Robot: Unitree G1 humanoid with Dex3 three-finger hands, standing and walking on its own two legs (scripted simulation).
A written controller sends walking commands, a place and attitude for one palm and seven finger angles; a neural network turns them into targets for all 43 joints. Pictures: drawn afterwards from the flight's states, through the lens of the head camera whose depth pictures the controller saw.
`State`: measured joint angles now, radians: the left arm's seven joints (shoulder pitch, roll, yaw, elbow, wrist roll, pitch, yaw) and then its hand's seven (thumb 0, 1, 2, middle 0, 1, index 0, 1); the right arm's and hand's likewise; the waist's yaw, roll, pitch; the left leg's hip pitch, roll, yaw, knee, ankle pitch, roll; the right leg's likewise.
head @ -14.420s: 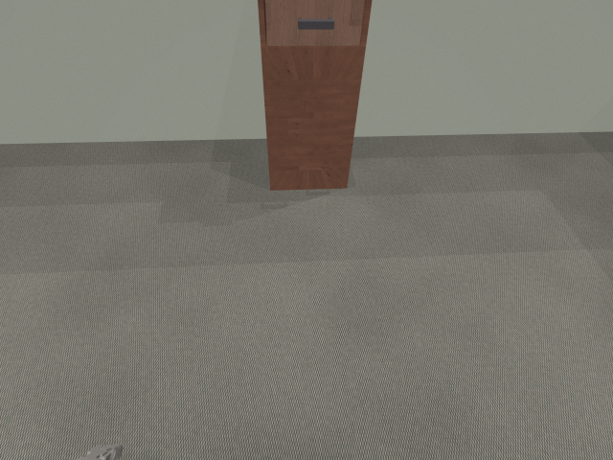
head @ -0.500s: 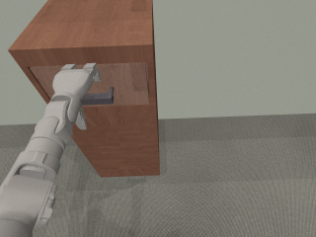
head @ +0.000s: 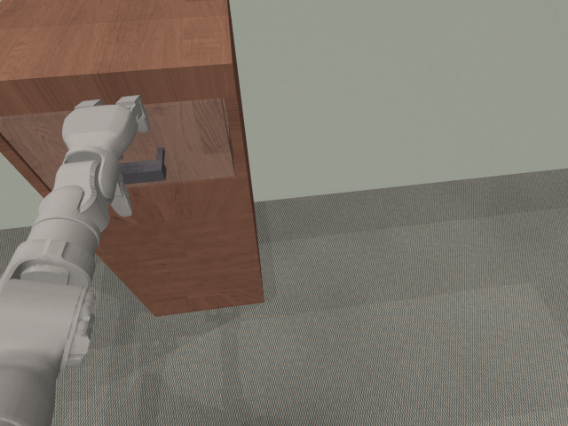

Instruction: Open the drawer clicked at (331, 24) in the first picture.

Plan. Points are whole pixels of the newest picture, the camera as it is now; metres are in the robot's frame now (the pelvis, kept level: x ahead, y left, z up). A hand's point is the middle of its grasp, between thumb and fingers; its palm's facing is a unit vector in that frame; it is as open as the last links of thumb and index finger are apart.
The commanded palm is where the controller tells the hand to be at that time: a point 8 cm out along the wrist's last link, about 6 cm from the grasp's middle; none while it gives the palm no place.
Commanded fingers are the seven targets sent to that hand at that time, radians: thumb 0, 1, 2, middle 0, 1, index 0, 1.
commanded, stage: move the hooked fingers above the handle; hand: left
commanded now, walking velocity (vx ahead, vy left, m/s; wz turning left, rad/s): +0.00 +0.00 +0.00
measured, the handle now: (127, 164) +0.53 +0.24 +0.04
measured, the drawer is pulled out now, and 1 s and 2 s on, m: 0.00 0.00 0.00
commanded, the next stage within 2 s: none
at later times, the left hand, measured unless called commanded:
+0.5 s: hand (115, 157) +0.49 +0.23 +0.10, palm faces -0.01 -0.02 -1.00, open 13.6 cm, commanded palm +0.47 +0.26 +0.15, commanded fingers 0.00 -0.50 0.30 -0.30 -1.20 -0.30 -1.20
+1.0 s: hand (96, 159) +0.49 +0.25 +0.10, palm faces -0.03 -0.01 -1.00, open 13.6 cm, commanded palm +0.47 +0.26 +0.15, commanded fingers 0.00 -0.50 0.30 -0.30 -1.20 -0.30 -1.20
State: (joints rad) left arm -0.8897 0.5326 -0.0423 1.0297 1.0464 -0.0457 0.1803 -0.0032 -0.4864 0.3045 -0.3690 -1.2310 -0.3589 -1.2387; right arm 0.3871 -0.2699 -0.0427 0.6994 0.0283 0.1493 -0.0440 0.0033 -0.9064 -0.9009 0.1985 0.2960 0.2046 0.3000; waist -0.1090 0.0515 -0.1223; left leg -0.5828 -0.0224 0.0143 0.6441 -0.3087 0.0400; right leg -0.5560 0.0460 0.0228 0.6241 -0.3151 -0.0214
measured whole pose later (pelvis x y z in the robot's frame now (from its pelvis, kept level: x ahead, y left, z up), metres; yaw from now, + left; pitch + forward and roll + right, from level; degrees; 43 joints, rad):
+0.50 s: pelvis +0.00 +0.00 +0.00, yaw +0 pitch +14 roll -1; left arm -0.88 0.57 -0.01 1.04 1.06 -0.09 0.17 0.00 -0.49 0.30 -0.38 -1.22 -0.35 -1.22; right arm 0.34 -0.27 -0.03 0.66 0.04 0.14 -0.07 0.00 -0.91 -0.90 0.20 0.30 0.21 0.30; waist -0.11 0.05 -0.12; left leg -0.59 -0.01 0.02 0.64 -0.30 0.03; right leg -0.56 0.05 0.03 0.62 -0.31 -0.03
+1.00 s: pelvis +0.00 +0.00 +0.00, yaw +0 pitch +14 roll -1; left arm -0.86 0.60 0.00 1.02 1.05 -0.09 0.15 0.00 -0.49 0.30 -0.34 -1.21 -0.35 -1.22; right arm 0.34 -0.27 -0.03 0.66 0.04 0.15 -0.07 0.00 -0.91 -0.90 0.20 0.30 0.21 0.30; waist -0.10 0.05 -0.12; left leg -0.57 -0.02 0.02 0.63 -0.31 0.04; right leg -0.54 0.05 0.03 0.61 -0.31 -0.02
